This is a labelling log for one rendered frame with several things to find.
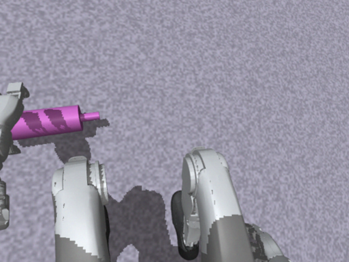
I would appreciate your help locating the right robot foot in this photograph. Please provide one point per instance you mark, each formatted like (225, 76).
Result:
(186, 252)

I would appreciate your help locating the right robot hand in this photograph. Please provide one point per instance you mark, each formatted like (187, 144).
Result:
(265, 248)

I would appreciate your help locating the left robot arm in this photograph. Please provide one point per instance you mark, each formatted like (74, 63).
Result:
(5, 141)

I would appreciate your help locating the left robot hand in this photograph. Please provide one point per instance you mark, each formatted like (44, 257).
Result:
(11, 109)

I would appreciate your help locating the bottle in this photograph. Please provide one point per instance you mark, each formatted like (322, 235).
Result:
(51, 121)

